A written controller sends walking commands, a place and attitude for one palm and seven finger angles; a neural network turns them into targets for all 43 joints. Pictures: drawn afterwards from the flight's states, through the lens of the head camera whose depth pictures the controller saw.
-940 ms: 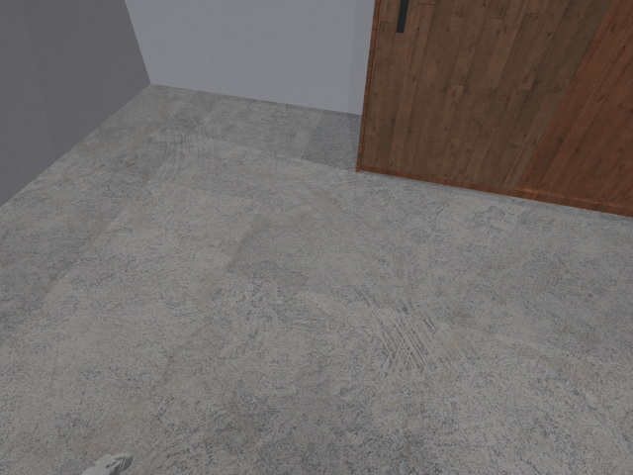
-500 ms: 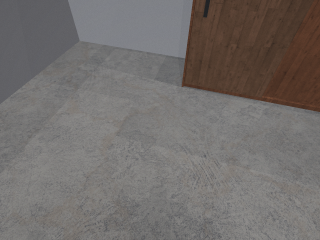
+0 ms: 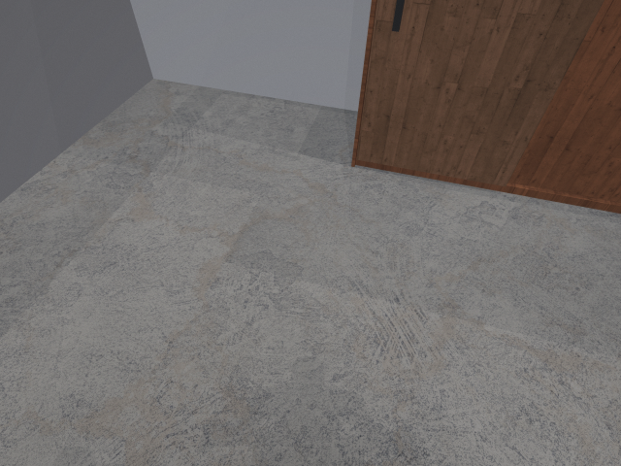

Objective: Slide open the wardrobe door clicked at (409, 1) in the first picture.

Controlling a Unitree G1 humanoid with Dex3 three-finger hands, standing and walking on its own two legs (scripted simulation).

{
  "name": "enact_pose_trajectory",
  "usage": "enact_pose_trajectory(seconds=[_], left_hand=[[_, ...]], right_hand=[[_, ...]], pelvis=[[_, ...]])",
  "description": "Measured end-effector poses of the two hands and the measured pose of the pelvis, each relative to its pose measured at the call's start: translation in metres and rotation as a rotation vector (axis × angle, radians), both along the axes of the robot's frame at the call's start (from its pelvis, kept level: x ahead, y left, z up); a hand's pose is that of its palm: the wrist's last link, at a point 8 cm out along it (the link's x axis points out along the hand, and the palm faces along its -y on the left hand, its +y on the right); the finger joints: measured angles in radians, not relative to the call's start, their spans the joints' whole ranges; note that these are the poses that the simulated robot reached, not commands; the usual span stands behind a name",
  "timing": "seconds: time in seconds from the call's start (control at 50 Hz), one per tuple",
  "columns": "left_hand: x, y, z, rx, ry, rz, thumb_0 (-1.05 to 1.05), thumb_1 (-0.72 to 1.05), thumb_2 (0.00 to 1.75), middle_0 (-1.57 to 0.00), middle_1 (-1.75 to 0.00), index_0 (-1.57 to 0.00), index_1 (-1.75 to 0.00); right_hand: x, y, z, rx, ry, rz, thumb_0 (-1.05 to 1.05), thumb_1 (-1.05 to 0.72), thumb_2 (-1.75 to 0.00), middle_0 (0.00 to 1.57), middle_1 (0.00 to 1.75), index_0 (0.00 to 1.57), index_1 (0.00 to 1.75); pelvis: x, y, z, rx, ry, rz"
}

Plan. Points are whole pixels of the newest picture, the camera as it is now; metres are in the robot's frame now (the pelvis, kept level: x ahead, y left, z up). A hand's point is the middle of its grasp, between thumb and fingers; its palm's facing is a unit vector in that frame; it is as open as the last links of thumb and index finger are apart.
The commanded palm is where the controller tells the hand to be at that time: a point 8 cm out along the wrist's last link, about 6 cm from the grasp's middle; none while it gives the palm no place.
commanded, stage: look at it before walking up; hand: left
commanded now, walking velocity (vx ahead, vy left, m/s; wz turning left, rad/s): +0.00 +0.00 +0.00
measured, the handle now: out of the picture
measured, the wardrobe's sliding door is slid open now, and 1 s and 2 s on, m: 0.00 0.00 0.00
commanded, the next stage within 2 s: walk to a spot facing it in 0.50 s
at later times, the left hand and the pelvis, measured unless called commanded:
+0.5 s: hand out of the picture +0.08 +0.25 -0.16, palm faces -0.03 -0.94 -0.33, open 7.4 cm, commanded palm none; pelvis +0.01 +0.00 +0.00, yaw +0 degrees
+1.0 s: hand out of the picture +0.08 +0.17 -0.19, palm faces -0.12 -0.97 -0.20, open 7.4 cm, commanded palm none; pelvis +0.08 -0.02 -0.02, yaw -8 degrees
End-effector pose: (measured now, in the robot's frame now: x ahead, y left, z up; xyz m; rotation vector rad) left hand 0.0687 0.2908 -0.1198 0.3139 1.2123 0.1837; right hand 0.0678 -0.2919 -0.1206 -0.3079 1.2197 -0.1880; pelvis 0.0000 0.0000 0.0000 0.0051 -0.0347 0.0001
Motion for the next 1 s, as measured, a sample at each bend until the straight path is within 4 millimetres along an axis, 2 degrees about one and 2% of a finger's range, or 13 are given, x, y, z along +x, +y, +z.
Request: enact_pose_trajectory(seconds=[0.66,0.76,0.88,0.94,1.0], left_hand=[[0.008,-0.001,0.000,0.001,0.000,0.003,0.01,0.90,0.90,-0.20,-0.30,-0.20,-0.30],[-0.004,-0.014,-0.012,-0.039,0.057,0.010,0.01,0.90,0.90,-0.20,-0.30,-0.20,-0.30],[-0.018,-0.038,-0.032,-0.107,0.168,0.009,0.01,0.90,0.90,-0.20,-0.30,-0.20,-0.30],[-0.012,-0.055,-0.036,-0.121,0.224,-0.010,0.01,0.90,0.90,-0.20,-0.30,-0.20,-0.30],[0.010,-0.074,-0.037,-0.126,0.223,-0.031,0.01,0.90,0.90,-0.20,-0.30,-0.20,-0.30]], right_hand=[[0.015,0.000,0.004,-0.007,-0.016,0.004,0.00,-0.90,-0.90,0.20,0.30,0.20,0.30],[0.004,0.015,-0.007,0.030,0.014,-0.023,0.00,-0.90,-0.90,0.20,0.30,0.20,0.30],[-0.022,0.034,-0.026,0.089,0.083,-0.106,0.00,-0.90,-0.90,0.20,0.30,0.20,0.30],[-0.038,0.038,-0.034,0.122,0.119,-0.179,0.00,-0.90,-0.90,0.20,0.30,0.20,0.30],[-0.055,0.037,-0.044,0.151,0.187,-0.232,0.00,-0.90,-0.90,0.20,0.30,0.20,0.30]], pelvis=[[0.008,0.000,0.002,-0.002,-0.001,-0.006],[0.020,0.001,-0.002,-0.003,0.007,-0.034],[0.045,-0.002,-0.012,0.009,0.020,-0.080],[0.061,-0.011,-0.015,0.023,0.020,-0.119],[0.078,-0.023,-0.020,0.018,0.016,-0.132]])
